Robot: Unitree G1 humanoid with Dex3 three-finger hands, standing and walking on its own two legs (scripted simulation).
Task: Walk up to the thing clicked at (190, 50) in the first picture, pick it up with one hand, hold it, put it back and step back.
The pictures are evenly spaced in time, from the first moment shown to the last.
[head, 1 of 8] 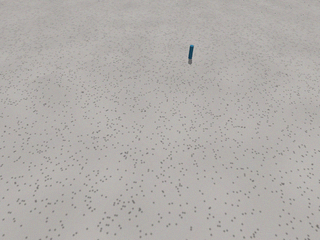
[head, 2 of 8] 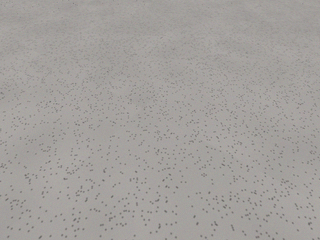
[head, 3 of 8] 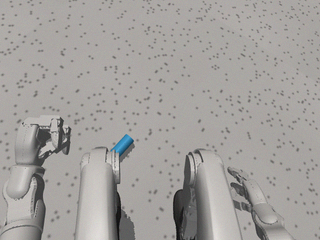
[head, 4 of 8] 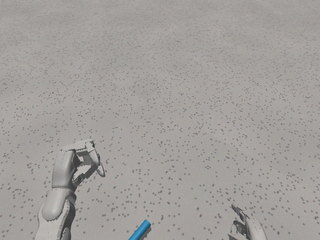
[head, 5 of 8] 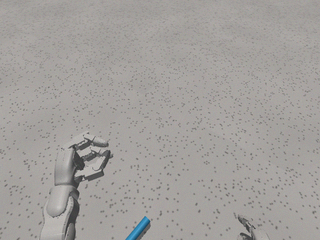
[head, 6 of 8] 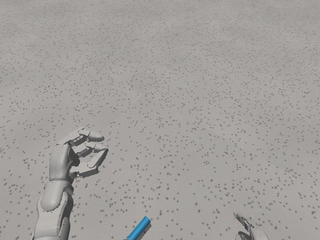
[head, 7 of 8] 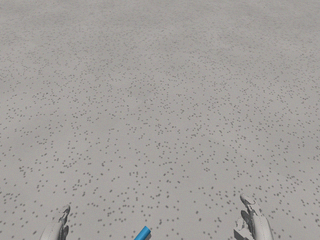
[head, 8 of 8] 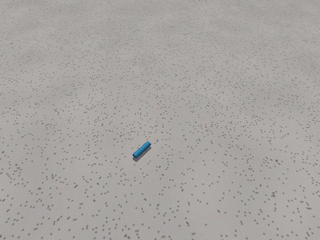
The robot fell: no
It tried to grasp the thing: yes
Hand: left
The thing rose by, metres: 0.00
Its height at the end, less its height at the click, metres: -0.06
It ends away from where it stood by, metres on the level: 0.10
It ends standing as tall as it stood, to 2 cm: no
